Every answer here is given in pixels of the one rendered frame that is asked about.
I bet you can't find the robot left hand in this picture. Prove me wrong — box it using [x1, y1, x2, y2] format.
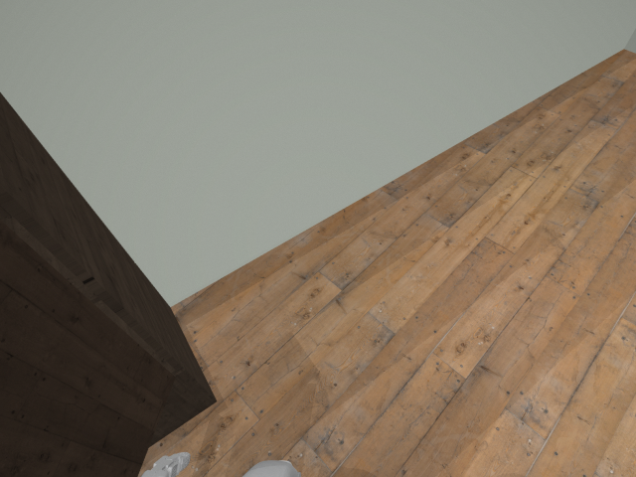
[141, 452, 191, 477]

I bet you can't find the cupboard door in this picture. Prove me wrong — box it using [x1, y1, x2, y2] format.
[0, 220, 176, 477]

